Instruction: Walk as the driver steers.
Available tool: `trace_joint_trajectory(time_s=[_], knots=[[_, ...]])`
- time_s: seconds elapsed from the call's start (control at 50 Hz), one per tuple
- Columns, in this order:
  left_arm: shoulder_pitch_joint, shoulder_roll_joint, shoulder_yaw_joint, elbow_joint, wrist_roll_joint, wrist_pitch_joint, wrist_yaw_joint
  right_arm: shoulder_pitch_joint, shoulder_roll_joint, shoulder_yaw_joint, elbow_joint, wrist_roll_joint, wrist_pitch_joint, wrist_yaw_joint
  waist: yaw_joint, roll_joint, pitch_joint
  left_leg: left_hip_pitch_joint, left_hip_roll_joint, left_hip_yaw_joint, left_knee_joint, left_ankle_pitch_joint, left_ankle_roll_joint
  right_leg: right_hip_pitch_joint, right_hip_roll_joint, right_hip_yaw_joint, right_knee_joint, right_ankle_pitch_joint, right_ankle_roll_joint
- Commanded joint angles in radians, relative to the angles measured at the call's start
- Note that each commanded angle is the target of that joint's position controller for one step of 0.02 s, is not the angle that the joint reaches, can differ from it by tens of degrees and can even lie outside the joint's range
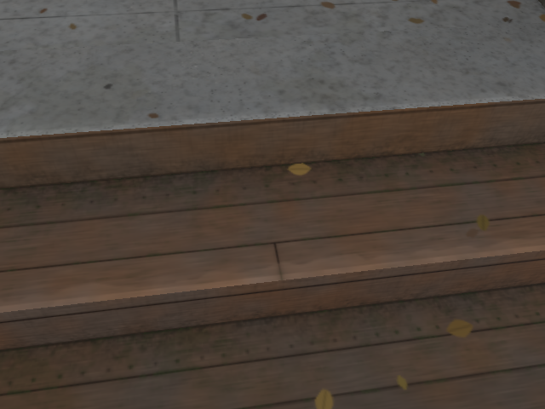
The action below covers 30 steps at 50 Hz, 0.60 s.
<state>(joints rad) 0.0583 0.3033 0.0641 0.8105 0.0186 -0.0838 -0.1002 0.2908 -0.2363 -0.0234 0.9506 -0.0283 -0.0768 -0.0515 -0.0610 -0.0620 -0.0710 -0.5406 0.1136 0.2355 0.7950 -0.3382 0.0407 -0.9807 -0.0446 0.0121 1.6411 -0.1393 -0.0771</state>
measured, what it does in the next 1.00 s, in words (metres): climbs, turning right: right foot, then left foot 0.15 m higher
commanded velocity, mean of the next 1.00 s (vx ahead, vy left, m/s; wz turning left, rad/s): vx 0.11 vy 0.00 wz -0.49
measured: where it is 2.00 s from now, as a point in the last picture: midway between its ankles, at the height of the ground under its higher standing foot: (191, 389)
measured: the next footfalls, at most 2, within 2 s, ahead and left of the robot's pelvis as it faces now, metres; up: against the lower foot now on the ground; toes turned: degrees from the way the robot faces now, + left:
right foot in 0.36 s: +0.12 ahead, -0.14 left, +0.00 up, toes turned -25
left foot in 1.00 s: +0.37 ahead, +0.18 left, +0.15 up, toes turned -29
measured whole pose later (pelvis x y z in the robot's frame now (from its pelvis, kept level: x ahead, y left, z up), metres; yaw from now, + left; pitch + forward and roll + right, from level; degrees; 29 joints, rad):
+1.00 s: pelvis +0.25 +0.08 +0.04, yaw -26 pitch +6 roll +1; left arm 0.35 0.31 0.03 0.85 0.06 -0.09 -0.06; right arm 0.25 -0.27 0.04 0.67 -0.02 -0.06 0.08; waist 0.01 -0.06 -0.14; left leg -0.84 -0.02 -0.04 1.44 -0.70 0.05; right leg -0.19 -0.25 0.03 0.35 -0.25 0.08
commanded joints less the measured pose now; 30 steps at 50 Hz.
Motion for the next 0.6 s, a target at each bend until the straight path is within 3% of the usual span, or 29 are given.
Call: trace_joint_trajectory(time_s=[0.02,0.06,0.08,0.1,0.12,0.16,0.2,0.24,0.3,0.34,0.36,0.38,0.4,0.42,0.44,0.46,0.48,0.5,0.52,0.54,0.56,0.58,0.6], knots=[[-0.004,-0.040,-0.043,-0.067,-0.002,-0.004,-0.046,-0.264,-0.038,-0.002,-0.153,-0.012,-0.060,-0.025,0.116,0.142,-0.051,0.080,0.242,-0.182,-0.583,0.243,0.160,0.125,-0.100,0.020,-0.121,-0.048,0.014],[-0.025,-0.006,-0.043,-0.073,-0.003,0.006,-0.058,-0.242,-0.068,-0.008,-0.154,-0.038,-0.071,-0.024,0.091,0.099,-0.073,0.136,0.224,-0.077,-0.579,0.352,0.173,0.156,-0.084,0.017,-0.012,-0.052,0.003],[-0.017,-0.002,-0.046,-0.068,-0.006,0.008,-0.056,-0.249,-0.086,-0.009,-0.167,-0.057,-0.065,-0.021,0.090,0.085,-0.076,0.170,0.211,-0.032,-0.565,0.391,0.178,0.146,-0.064,0.011,0.070,-0.053,-0.007],[-0.029,0.000,-0.049,-0.071,-0.006,0.009,-0.049,-0.220,-0.089,-0.007,-0.170,-0.064,-0.060,-0.017,0.074,0.056,-0.070,0.262,0.216,-0.012,-0.560,0.435,0.192,0.082,-0.060,0.026,0.074,-0.052,-0.010],[-0.039,0.004,-0.050,-0.069,-0.001,0.007,-0.040,-0.176,-0.093,-0.006,-0.165,-0.065,-0.061,-0.011,0.058,0.040,-0.062,0.373,0.223,0.006,-0.554,0.476,0.199,0.030,-0.069,0.040,0.003,-0.040,0.000],[-0.063,0.002,-0.048,-0.074,0.008,0.004,-0.032,-0.133,-0.133,-0.019,-0.159,-0.052,-0.065,-0.008,0.042,0.046,-0.046,0.527,0.212,0.061,-0.558,0.566,0.184,0.042,-0.090,0.020,-0.256,-0.044,0.044],[-0.099,-0.028,-0.054,-0.082,0.012,0.010,-0.040,-0.095,-0.168,-0.038,-0.147,-0.044,-0.064,-0.006,0.019,0.100,-0.031,0.581,0.191,0.128,-0.550,0.631,0.171,0.173,-0.079,-0.069,-0.514,-0.133,0.083],[-0.083,-0.051,-0.064,-0.091,0.007,0.031,-0.046,-0.096,-0.205,-0.063,-0.148,-0.052,-0.058,0.003,0.020,0.145,-0.008,0.617,0.251,0.134,-0.519,0.758,0.202,0.288,-0.061,-0.119,-0.668,-0.237,0.101],[0.003,-0.025,-0.043,-0.079,-0.001,0.035,-0.037,-0.137,-0.218,-0.081,-0.166,-0.064,-0.037,-0.006,0.042,0.174,0.000,0.757,0.344,0.111,-0.476,0.823,0.198,0.326,-0.042,-0.104,-0.878,-0.206,0.099],[0.085,0.009,-0.010,-0.048,-0.024,0.011,-0.010,-0.180,-0.208,-0.082,-0.177,-0.039,0.000,-0.009,0.089,0.148,-0.016,0.763,0.296,0.156,-0.356,0.768,0.138,0.474,0.045,-0.174,-1.179,-0.023,0.041],[0.141,0.054,0.021,-0.015,-0.015,-0.007,0.024,-0.118,-0.170,-0.072,-0.154,-0.031,0.012,0.007,0.089,0.109,-0.062,0.717,0.239,0.163,-0.222,0.674,0.075,0.637,0.110,-0.165,-1.274,0.161,-0.004],[0.213,0.137,0.058,-0.006,0.021,-0.018,0.074,-0.093,-0.088,-0.049,-0.166,-0.037,0.018,0.025,0.095,0.010,-0.084,0.528,0.163,0.180,-0.021,0.447,-0.011,0.800,0.053,-0.014,-1.226,0.623,-0.101],[0.387,0.250,0.083,0.023,0.022,-0.016,0.117,-0.117,0.053,-0.006,-0.295,-0.054,0.001,0.024,0.066,-0.192,-0.267,0.109,-0.038,0.154,0.206,-0.300,-0.172,1.245,-0.161,0.408,-1.161,0.959,-0.366],[0.444,0.257,0.095,0.047,0.040,-0.030,0.117,-0.203,0.056,0.007,-0.344,-0.017,-0.016,0.029,0.150,-0.053,-0.278,-0.115,-0.108,-0.110,0.404,-0.453,-0.184,1.353,-0.268,0.627,-1.239,0.801,-0.424],[0.410,0.219,0.097,0.087,0.058,-0.055,0.095,-0.333,0.023,0.001,-0.340,0.012,-0.023,0.045,0.187,-0.032,-0.109,-0.300,-0.121,-0.257,0.767,-0.422,-0.151,1.232,-0.262,0.547,-1.218,0.753,-0.363],[0.321,0.184,0.090,0.072,0.030,-0.055,0.083,-0.294,-0.074,-0.028,-0.322,0.000,-0.028,0.041,0.156,-0.011,-0.086,-0.370,-0.087,-0.313,0.949,-0.363,-0.128,1.133,-0.247,0.442,-1.209,0.685,-0.326],[0.205,0.122,0.062,0.021,-0.010,-0.050,0.075,-0.246,-0.160,-0.061,-0.299,-0.011,-0.031,0.034,0.098,0.026,-0.063,-0.310,-0.049,-0.359,0.886,-0.233,-0.094,0.964,-0.243,0.381,-1.253,0.664,-0.310],[0.129,0.050,0.028,-0.008,-0.028,-0.033,0.071,-0.239,-0.130,-0.057,-0.310,-0.024,-0.028,0.033,0.034,0.046,-0.034,-0.205,-0.043,-0.349,0.864,-0.184,-0.076,0.781,-0.221,0.352,-1.300,0.627,-0.294],[0.127,0.043,0.021,-0.019,-0.016,0.002,0.083,-0.243,-0.079,-0.039,-0.343,-0.016,-0.017,0.039,0.023,-0.017,-0.061,-0.193,-0.095,-0.313,1.065,-0.247,-0.060,0.700,-0.215,0.362,-1.313,0.600,-0.303],[0.123,0.045,0.018,-0.046,0.008,0.016,0.095,-0.237,-0.083,-0.038,-0.363,0.004,-0.010,0.039,0.025,0.006,-0.092,-0.243,-0.117,-0.333,1.173,-0.254,-0.054,0.687,-0.229,0.371,-1.313,0.548,-0.294],[0.128,0.059,0.018,-0.065,0.021,0.016,0.102,-0.232,-0.084,-0.035,-0.377,0.019,-0.004,0.040,0.030,0.020,-0.094,-0.300,-0.130,-0.336,1.226,-0.243,-0.058,0.685,-0.237,0.366,-1.316,0.510,-0.281],[0.149,0.056,0.013,-0.079,0.022,0.009,0.106,-0.234,-0.083,-0.028,-0.388,0.018,0.002,0.040,0.046,0.025,-0.090,-0.350,-0.140,-0.324,1.244,-0.227,-0.070,0.687,-0.225,0.339,-1.300,0.476,-0.263],[0.216,0.052,0.005,-0.064,0.024,0.000,0.115,-0.243,-0.061,-0.017,-0.398,0.011,0.010,0.039,0.069,-0.012,-0.098,-0.414,-0.156,-0.299,1.327,-0.237,-0.078,0.716,-0.200,0.318,-1.273,0.452,-0.245]])
Velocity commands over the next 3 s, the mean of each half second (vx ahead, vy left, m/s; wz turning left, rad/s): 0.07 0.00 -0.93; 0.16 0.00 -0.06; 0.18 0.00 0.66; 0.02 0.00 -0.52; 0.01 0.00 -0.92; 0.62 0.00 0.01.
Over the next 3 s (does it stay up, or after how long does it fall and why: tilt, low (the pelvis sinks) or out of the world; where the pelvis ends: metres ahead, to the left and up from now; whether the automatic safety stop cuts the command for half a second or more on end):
stays up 0.48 0.01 0.17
